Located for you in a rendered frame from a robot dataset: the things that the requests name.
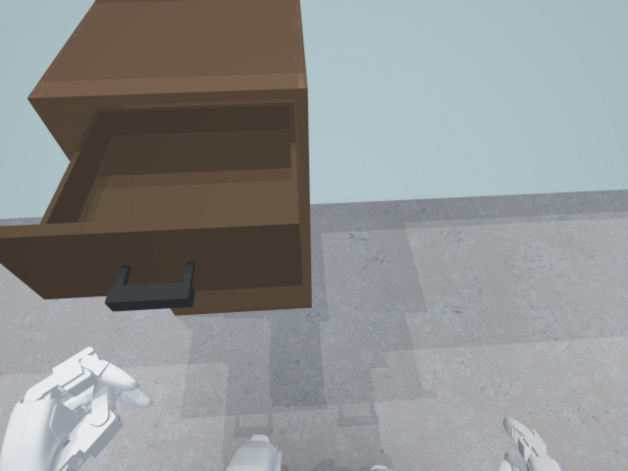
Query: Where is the cabinet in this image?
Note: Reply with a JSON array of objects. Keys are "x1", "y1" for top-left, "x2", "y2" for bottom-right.
[{"x1": 27, "y1": 0, "x2": 312, "y2": 316}]

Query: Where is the robot left thigh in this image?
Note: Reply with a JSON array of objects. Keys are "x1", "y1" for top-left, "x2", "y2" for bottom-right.
[{"x1": 223, "y1": 441, "x2": 282, "y2": 471}]

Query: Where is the robot right hand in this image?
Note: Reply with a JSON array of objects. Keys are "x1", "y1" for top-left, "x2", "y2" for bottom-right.
[{"x1": 498, "y1": 416, "x2": 561, "y2": 471}]

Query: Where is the handle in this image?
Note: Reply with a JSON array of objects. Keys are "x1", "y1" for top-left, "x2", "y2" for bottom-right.
[{"x1": 105, "y1": 262, "x2": 195, "y2": 312}]

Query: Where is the drawer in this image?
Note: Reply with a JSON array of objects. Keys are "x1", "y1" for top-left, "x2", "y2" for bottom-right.
[{"x1": 0, "y1": 102, "x2": 302, "y2": 299}]

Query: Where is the robot left hand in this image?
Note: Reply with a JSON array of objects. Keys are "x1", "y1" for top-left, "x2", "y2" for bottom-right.
[{"x1": 0, "y1": 347, "x2": 153, "y2": 471}]

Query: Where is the robot left shin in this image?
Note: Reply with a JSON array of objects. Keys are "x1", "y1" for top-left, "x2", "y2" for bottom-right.
[{"x1": 251, "y1": 435, "x2": 270, "y2": 443}]

